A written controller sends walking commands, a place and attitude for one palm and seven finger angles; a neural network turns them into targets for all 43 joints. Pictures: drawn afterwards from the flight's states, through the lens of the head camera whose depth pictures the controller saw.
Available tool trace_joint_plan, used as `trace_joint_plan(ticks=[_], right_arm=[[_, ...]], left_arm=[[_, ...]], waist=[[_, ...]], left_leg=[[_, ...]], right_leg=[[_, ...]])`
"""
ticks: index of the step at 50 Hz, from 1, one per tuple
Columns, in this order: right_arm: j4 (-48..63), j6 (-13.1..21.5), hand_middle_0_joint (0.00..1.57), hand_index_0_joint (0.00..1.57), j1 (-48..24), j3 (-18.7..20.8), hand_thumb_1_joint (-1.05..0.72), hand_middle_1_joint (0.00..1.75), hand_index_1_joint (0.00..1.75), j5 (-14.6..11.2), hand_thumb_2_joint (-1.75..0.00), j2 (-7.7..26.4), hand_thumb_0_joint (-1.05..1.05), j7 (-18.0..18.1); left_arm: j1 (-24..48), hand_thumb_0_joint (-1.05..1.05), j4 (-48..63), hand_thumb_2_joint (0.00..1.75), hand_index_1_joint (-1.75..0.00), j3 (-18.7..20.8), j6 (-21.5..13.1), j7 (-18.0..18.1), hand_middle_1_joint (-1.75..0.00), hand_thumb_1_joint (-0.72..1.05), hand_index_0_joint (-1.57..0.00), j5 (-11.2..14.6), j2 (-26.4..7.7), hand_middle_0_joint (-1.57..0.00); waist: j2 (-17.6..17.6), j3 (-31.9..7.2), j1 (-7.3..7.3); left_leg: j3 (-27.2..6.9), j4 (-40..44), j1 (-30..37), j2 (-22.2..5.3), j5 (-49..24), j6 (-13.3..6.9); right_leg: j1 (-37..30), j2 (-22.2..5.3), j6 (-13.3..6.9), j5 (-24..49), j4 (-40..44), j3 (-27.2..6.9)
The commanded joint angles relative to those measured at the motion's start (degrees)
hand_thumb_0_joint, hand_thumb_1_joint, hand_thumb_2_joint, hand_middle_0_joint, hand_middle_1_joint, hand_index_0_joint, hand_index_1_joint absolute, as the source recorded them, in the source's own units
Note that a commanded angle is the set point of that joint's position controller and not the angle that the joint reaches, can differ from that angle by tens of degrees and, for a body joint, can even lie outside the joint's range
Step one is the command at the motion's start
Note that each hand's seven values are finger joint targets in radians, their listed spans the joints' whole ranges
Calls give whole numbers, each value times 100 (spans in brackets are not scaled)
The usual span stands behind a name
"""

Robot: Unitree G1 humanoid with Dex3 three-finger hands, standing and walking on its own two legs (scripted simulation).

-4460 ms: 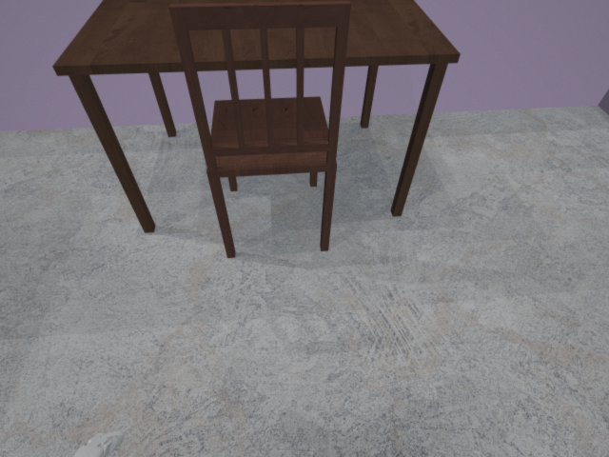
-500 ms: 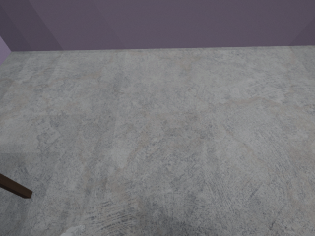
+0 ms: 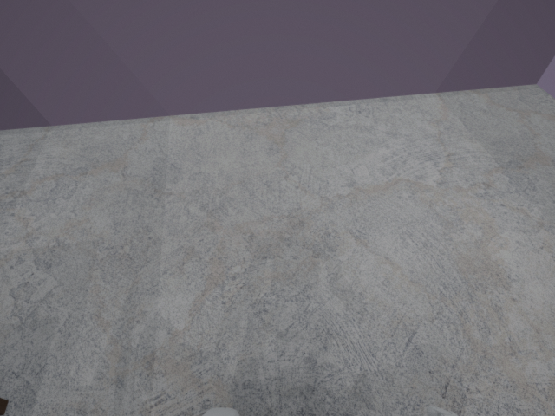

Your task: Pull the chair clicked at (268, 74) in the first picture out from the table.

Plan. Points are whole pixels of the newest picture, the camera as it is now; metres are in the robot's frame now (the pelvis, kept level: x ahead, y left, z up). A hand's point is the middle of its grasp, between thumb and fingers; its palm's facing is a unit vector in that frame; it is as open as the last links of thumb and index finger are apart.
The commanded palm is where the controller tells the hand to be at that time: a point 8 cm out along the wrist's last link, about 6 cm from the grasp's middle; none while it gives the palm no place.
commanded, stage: walk to a spot facing it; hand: left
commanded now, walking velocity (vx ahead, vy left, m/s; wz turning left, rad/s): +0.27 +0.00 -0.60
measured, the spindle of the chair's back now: out of the picture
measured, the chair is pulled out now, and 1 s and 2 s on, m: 0.00 0.00 0.00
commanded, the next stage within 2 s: turn to face it in 0.60 s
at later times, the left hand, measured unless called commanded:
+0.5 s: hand (182, 343) +0.26 +0.22 -0.18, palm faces -0.30 -0.94 -0.19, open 7.4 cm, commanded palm none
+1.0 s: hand (254, 296) +0.36 +0.09 -0.17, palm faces -0.43 -0.89 -0.15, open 7.3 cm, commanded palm none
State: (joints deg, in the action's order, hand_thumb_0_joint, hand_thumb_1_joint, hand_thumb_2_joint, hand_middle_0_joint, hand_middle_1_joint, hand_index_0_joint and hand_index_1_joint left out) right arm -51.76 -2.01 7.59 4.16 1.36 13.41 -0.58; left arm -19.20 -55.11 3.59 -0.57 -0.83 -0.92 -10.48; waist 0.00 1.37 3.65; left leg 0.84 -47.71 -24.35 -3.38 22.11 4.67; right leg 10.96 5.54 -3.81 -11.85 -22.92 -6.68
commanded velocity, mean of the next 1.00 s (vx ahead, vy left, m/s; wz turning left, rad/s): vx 0.04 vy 0.00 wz -0.20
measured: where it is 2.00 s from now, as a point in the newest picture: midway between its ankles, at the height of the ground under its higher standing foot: outside the picture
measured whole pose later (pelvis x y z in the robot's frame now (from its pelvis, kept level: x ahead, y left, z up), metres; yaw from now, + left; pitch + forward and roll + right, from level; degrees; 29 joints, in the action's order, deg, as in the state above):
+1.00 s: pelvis +0.18 +0.01 -0.01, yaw -25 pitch -2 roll -2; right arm -56.9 -2.4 14.8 2.4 0.5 9.4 0.5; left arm -6.7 -54.8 1.3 0.3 0.9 -1.2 -7.7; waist 1.3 1.8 -2.7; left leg 3.7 -48.1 -23.1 -5.9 22.0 3.4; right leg 13.6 -0.3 -2.1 -15.5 -30.8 8.5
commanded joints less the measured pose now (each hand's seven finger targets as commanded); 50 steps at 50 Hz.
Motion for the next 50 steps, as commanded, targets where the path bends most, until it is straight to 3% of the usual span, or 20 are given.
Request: trace_joint_plan(ticks=[1,4,5,6,7,10,15,18,26,29,31,32,33,34,38,40,42,44,48,50], right_arm=[[759,329,20,20,-458,40,-90,30,30,-51,-90,362,0,48],[465,431,20,20,464,44,-90,30,30,-81,-90,479,0,165],[287,472,20,20,1061,129,-90,30,30,-54,-90,899,0,242],[249,459,20,20,1495,241,-90,30,30,8,-90,1446,0,238],[352,408,20,20,1305,222,-90,30,30,-43,-90,1421,0,222],[469,477,20,20,520,-10,-90,30,30,-10,-90,664,0,217],[116,563,20,20,1096,-107,-90,30,30,-58,-90,417,0,283],[-43,551,20,20,1362,-110,-90,30,30,-56,-90,370,0,297],[-403,405,20,20,1855,0,-90,30,30,32,-90,515,0,267],[-387,371,20,20,1816,86,-90,30,30,-2,-90,721,0,238],[-221,363,20,20,1643,105,-90,30,30,-101,-90,800,0,169],[-4,335,20,20,1650,21,-90,30,30,-189,-90,398,0,125],[182,325,20,20,1340,-7,-90,30,30,-190,-90,304,0,211],[270,303,20,20,1074,-13,-90,30,30,-181,-90,350,0,271],[-221,30,20,20,1395,-84,-90,30,30,-35,-90,106,0,220],[-450,-47,20,20,1822,-134,-90,30,30,-27,-90,-23,0,207],[-548,-31,20,20,1957,-172,-90,30,30,-50,-90,-149,0,172],[-509,-1,20,20,1680,-170,-90,30,30,-68,-90,-131,0,141],[-261,57,20,20,979,-106,-90,30,30,-79,-90,-53,0,97],[-249,67,20,20,1005,-78,-90,30,30,-62,-90,-74,0,83]], left_arm=[[-58,0,395,90,-30,315,-98,78,-30,90,-20,-31,-1246,-20],[330,0,477,90,-30,297,-61,61,-30,90,-20,9,-1085,-20],[374,0,564,90,-30,235,-53,16,-30,90,-20,46,-761,-20],[327,0,641,90,-30,208,-75,-39,-30,90,-20,82,-528,-20],[477,0,662,90,-30,275,-86,-61,-30,90,-20,-14,-811,-20],[229,0,287,90,-30,356,35,-193,-30,90,-20,-113,-774,-20],[188,0,219,90,-30,268,185,-174,-30,90,-20,-79,-410,-20],[416,0,280,90,-30,238,255,-153,-30,90,-20,-81,-330,-20],[1742,0,681,90,-30,82,229,-141,-30,90,-20,-64,-270,-20],[1438,0,681,90,-30,107,141,-103,-30,90,-20,-82,-438,-20],[323,0,399,90,-30,218,-26,-52,-30,90,-20,-100,-878,-20],[-260,0,249,90,-30,337,-110,46,-30,90,-20,-90,-1546,-20],[-444,0,165,90,-30,423,-73,137,-30,90,-20,79,-1891,-20],[-234,0,228,90,-30,397,1,203,-30,90,-20,106,-1733,-20],[1130,0,532,90,-30,109,4,294,-30,90,-20,24,-975,-20],[1348,0,527,90,-30,36,-46,285,-30,90,-20,-29,-836,-20],[1430,0,437,90,-30,-37,-81,265,-30,90,-20,-45,-733,-20],[1285,0,386,90,-30,-31,-51,234,-30,90,-20,-34,-688,-20],[975,0,311,90,-30,86,22,266,-30,90,-20,-56,-814,-20],[942,0,317,90,-30,133,52,295,-30,90,-20,-45,-827,-20]], waist=[[-754,-8,-21],[-457,-194,-512],[622,-482,-779],[1988,-590,-914],[1430,-122,-855],[796,540,-370],[735,327,-250],[845,305,-286],[1020,423,-677],[1090,-22,-448],[615,-793,170],[-874,-1456,347],[-1125,-1915,338],[-527,-1594,275],[-166,-563,-524],[-344,-463,-768],[-609,-396,-855],[-874,-207,-662],[-990,83,-364],[-854,82,-402]], left_leg=[[-35,843,19,188,137,-120],[-38,2435,2319,166,-593,-241],[-847,2934,3432,-764,116,-368],[-2674,3646,3673,-2292,1255,-792],[-2792,3858,2809,-2661,1647,-1066],[-1298,4008,1564,-1809,857,-846],[296,3301,1915,-1446,-3228,-747],[684,3039,2064,-1402,-4323,-716],[1137,2464,2544,-1612,-5142,-1016],[1350,1607,2718,-1686,-6194,-900],[1523,-283,1588,-1602,-5321,-469],[1562,-2050,-428,-720,-423,-67],[742,-3396,-1143,-268,1788,62],[96,-3330,-1145,-537,1397,-35],[64,-2517,-308,-601,219,-30],[108,-2009,79,-480,-20,-53],[148,-1238,457,-398,-275,-95],[294,-689,395,-257,-263,-107],[442,64,225,-182,33,-97],[489,647,535,-173,-257,-126]], right_leg=[[-138,-1573,-749,-517,788,-2177],[1314,-955,-292,-643,-77,-1732],[2241,-360,-27,-1147,-1090,-1058],[3163,86,311,-2195,-2789,-58],[3143,-471,399,-1942,-3508,166],[2793,-836,493,-829,-4395,431],[2745,-891,701,-238,-4667,695],[2827,-889,744,-49,-4492,864],[2273,-770,563,-451,-2335,1453],[1402,-483,363,-602,-1591,1608],[-913,-704,121,817,-401,1268],[-2737,-2352,-600,3845,-617,-899],[-2932,-3287,-1331,6178,-734,-1812],[-2489,-3113,-1432,5588,-609,-1176],[49,-2134,-631,3437,149,-9],[620,-1908,-515,2800,302,440],[917,-1702,-420,1837,462,782],[772,-1697,-399,1231,543,806],[392,-2130,-516,1431,292,674],[449,-2236,-397,1320,0,747]])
